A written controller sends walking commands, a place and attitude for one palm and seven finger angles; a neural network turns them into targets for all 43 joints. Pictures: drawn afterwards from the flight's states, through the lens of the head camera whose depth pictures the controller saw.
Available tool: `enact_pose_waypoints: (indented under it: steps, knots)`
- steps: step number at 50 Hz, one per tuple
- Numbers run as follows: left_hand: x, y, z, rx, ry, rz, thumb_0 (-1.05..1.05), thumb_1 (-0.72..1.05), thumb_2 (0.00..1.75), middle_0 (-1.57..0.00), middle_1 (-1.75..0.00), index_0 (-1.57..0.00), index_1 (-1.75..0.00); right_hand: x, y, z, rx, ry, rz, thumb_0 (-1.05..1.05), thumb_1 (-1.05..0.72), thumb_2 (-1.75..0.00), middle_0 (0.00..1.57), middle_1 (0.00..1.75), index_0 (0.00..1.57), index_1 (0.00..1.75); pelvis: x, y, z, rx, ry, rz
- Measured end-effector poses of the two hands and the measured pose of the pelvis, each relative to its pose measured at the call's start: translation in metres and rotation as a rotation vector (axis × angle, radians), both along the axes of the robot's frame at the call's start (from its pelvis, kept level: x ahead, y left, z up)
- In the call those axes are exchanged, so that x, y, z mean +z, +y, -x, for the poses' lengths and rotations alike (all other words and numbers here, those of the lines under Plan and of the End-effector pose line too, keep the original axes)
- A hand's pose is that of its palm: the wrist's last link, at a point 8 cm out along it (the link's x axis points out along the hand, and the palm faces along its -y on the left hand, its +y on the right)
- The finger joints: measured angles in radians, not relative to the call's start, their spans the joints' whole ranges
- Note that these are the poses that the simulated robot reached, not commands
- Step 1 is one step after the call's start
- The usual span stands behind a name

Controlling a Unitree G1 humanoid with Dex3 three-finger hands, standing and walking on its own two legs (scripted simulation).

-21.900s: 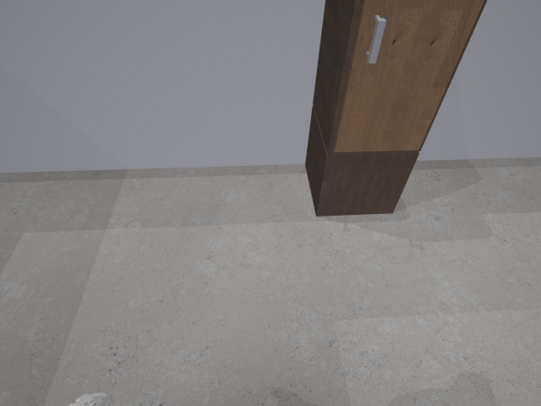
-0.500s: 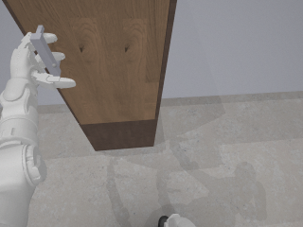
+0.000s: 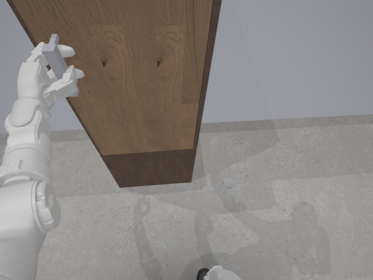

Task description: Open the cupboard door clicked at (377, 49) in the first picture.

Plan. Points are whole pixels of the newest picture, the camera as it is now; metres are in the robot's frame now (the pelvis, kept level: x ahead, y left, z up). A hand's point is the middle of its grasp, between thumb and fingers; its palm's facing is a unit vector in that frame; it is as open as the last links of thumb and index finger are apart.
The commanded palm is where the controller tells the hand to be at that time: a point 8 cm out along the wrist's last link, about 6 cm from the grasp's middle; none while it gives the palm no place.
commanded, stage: close the thumb around the handle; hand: left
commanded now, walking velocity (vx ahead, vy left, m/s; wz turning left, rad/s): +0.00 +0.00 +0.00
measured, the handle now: (64, 66) +0.54 +0.24 +0.12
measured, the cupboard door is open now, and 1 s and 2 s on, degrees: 1 40 47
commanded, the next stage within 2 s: pull the door open along its arc in 0.04 s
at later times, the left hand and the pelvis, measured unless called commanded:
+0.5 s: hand (70, 96) +0.45 +0.21 +0.12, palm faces +0.01 -1.00 -0.01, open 6.0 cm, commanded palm +0.39 +0.26 +0.12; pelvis +0.01 +0.00 +0.01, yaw -2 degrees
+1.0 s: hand (122, 161) +0.31 +0.09 +0.13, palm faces +0.42 -0.91 +0.06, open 6.7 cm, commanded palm +0.22 +0.13 +0.12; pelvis +0.02 -0.01 +0.02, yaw +1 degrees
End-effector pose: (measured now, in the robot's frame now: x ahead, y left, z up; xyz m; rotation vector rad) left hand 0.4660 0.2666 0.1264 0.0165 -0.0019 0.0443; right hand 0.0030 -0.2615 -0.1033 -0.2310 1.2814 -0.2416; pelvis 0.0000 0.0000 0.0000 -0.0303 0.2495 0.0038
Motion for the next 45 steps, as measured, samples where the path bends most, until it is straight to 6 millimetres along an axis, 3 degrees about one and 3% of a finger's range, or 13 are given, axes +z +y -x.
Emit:
enact_pose_waypoints:
  steps: [15,23,31,39,45]
  knots:
    - [0.0,0.001,0.002,-0.012,-0.001,-0.004,0.0,0.73,0.8,-0.37,-1.35,-0.34,-1.35,0.002,-0.005,-0.007,-0.01,-0.036,0.007,0.0,-0.91,-0.9,0.2,0.3,0.2,0.3,0.0,-0.002,0.0,-0.015,0.003,-0.004]
    - [-0.002,-0.003,0.024,-0.032,-0.024,-0.003,0.0,0.73,0.76,-0.36,-1.35,-0.31,-1.35,0.005,-0.004,-0.023,-0.031,-0.096,-0.019,0.0,-0.91,-0.9,0.2,0.3,0.2,0.3,0.004,-0.003,-0.006,-0.041,-0.022,-0.008]
    - [-0.003,-0.02,0.074,-0.046,-0.042,0.013,0.0,0.71,0.74,-0.33,-1.33,-0.28,-1.32,0.015,0.001,-0.081,0.011,-0.282,-0.054,0.01,-0.91,-0.9,0.2,0.29,0.2,0.3,0.009,-0.002,-0.013,-0.048,-0.066,-0.012]
    - [-0.003,-0.069,0.139,0.219,-0.061,0.077,0.01,0.7,0.75,-0.3,-1.33,-0.3,-1.24,0.029,0.024,-0.162,0.128,-0.479,-0.124,0.01,-0.91,-0.9,0.2,0.29,0.2,0.3,0.012,-0.003,-0.013,-0.03,-0.121,-0.014]
    - [0.002,-0.107,0.176,0.368,-0.012,0.093,0.02,0.69,0.74,-0.27,-1.27,-0.3,-1.25,0.042,0.048,-0.206,0.214,-0.539,-0.157,0.01,-0.91,-0.9,0.2,0.29,0.2,0.3,0.014,-0.008,-0.015,-0.003,-0.172,-0.019]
